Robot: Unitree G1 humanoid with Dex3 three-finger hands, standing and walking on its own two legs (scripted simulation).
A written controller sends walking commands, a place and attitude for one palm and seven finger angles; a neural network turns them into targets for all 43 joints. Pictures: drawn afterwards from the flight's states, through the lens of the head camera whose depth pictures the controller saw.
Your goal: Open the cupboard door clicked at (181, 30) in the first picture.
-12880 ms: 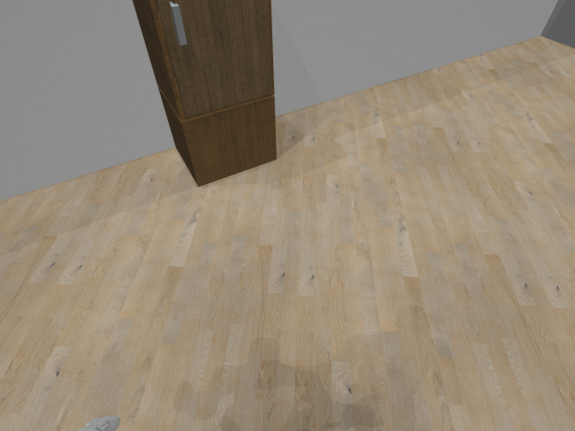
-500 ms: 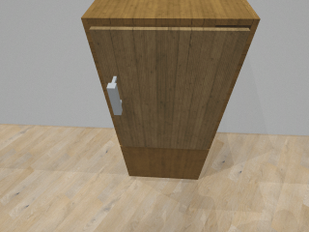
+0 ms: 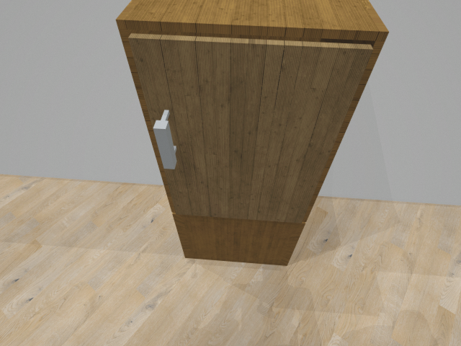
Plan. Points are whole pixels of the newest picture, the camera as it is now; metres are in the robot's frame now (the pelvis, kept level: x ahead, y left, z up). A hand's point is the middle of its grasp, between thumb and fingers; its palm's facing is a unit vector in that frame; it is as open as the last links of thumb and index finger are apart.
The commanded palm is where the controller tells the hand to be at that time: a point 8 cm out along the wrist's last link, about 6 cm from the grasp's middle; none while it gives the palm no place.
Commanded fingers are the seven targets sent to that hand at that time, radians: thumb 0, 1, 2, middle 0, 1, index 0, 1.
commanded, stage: look again from close up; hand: left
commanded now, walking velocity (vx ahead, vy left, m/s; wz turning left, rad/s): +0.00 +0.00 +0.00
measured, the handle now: (168, 139) +0.52 +0.18 +0.03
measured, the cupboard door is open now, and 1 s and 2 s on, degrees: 0 0 0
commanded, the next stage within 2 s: raise the hand with hooked fingers in 0.56 s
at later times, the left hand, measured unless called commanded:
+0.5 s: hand out of the picture +0.01 +0.18 -0.17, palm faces +0.03 -0.97 -0.25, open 7.4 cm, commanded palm none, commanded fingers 0.00 0.90 0.90 -0.20 -0.30 -0.20 -0.30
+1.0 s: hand (126, 340) +0.14 +0.18 -0.03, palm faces -0.01 -1.00 -0.06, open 8.1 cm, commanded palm +0.10 +0.24 -0.04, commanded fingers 0.00 0.48 0.72 -0.23 -0.57 -0.23 -0.57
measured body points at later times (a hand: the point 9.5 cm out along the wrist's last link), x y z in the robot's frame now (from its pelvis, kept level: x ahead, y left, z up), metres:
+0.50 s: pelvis -0.01 -0.02 +0.00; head +0.00 -0.02 +0.45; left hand +0.01 +0.23 -0.15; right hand +0.02 -0.25 -0.16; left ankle -0.04 +0.11 -0.74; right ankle -0.07 -0.10 -0.74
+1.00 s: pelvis -0.08 -0.03 -0.07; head -0.04 -0.04 +0.38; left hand +0.13 +0.23 -0.02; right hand +0.14 -0.28 -0.12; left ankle -0.04 +0.11 -0.74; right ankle -0.07 -0.11 -0.74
